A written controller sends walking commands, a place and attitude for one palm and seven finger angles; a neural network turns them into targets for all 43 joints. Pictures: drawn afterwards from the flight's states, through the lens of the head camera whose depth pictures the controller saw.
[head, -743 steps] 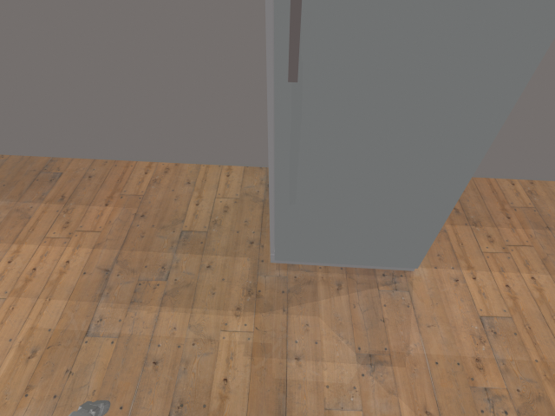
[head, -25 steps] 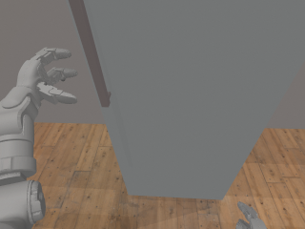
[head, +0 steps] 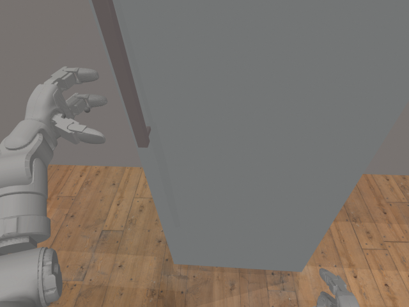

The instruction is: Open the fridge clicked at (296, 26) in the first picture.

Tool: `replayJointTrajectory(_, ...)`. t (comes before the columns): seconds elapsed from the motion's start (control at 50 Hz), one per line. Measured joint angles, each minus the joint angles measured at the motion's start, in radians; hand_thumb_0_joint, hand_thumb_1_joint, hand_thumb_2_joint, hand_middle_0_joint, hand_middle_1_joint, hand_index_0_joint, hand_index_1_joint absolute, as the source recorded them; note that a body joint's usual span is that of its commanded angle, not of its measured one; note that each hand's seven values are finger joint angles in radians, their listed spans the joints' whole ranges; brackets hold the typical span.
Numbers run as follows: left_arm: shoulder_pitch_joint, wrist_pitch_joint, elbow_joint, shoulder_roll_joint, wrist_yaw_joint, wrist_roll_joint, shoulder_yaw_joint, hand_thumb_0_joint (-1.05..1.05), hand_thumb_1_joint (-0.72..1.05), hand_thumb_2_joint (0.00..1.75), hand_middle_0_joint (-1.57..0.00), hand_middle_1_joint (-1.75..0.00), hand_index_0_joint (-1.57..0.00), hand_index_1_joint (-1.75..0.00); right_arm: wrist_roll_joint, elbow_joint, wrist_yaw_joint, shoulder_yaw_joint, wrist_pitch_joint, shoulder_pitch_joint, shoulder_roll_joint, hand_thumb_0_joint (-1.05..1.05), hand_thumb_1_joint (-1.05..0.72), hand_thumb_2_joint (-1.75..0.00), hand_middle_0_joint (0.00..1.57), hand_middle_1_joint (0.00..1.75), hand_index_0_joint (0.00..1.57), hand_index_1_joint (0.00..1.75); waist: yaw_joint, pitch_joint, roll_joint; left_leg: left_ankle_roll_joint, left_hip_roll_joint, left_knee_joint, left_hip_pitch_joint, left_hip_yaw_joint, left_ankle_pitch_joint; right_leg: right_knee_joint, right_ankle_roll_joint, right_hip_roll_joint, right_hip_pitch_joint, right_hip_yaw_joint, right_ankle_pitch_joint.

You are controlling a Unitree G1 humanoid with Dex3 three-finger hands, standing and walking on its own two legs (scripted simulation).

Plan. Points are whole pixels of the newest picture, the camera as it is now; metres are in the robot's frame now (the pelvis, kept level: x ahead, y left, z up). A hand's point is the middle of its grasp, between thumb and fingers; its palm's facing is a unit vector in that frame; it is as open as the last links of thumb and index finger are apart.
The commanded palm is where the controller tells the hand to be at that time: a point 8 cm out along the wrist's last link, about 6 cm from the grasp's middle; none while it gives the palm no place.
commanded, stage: move the hooked fingers beside the handle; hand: left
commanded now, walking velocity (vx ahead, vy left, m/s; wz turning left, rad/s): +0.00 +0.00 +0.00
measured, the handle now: (128, 72) +0.44 +0.16 +0.28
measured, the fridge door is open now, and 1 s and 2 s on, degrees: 0 0 0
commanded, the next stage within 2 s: feel for the door with the fingertips in 0.40 s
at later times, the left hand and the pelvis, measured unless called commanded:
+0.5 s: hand (90, 110) +0.38 +0.22 +0.24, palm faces +0.05 -1.00 -0.06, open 14.0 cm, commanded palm +0.35 +0.26 +0.24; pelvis -0.01 +0.00 +0.00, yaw +0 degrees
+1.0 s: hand (109, 110) +0.37 +0.18 +0.24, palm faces +0.04 -1.00 -0.03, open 14.0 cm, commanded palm +0.35 +0.23 +0.24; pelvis -0.01 -0.01 +0.00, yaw +0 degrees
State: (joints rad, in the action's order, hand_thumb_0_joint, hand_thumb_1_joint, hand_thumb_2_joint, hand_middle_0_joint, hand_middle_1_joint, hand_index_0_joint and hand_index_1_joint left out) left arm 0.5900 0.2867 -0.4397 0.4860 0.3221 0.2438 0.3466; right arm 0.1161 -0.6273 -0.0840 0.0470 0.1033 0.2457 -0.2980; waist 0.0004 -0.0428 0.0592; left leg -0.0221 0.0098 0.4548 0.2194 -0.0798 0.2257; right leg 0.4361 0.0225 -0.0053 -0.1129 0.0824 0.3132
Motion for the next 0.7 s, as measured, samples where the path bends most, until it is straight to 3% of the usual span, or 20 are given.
replayJointTrajectory(0.26, 0.041, 0.028, 0.022, -0.047, -0.057, -0.007, -0.055, -0.01, -0.50, 0.30, -0.30, -1.20, -0.30, -1.20, -0.006, 0.003, -0.006, 0.021, -0.009, -0.060, 0.026, 0.01, -0.90, -0.90, 0.20, 0.30, 0.20, 0.30, -0.010, 0.008, -0.004, -0.001, -0.007, -0.008, -0.008, 0.011, -0.012, -0.003, -0.001, -0.006, 0.010, 0.011, -0.005)
replayJointTrajectory(0.54, 0.015, 0.016, 0.009, -0.019, -0.054, -0.011, -0.029, -0.01, -0.50, 0.30, -0.30, -1.20, -0.30, -1.20, -0.001, -0.005, -0.011, 0.013, -0.025, -0.014, 0.012, 0.01, -0.90, -0.90, 0.20, 0.30, 0.20, 0.30, 0.002, 0.011, -0.004, 0.001, -0.002, -0.017, -0.017, 0.007, -0.018, -0.011, 0.002, 0.000, 0.016, 0.006, -0.012)
replayJointTrajectory(0.7, 0.032, 0.029, 0.050, -0.073, -0.079, 0.005, -0.078, -0.01, -0.50, 0.30, -0.30, -1.20, -0.30, -1.20, -0.002, -0.031, -0.011, 0.005, -0.015, -0.016, 0.005, 0.01, -0.90, -0.90, 0.20, 0.30, 0.20, 0.30, -0.002, 0.014, -0.001, 0.000, -0.005, -0.017, -0.016, 0.012, -0.022, -0.007, 0.002, -0.003, 0.015, 0.011, -0.012)
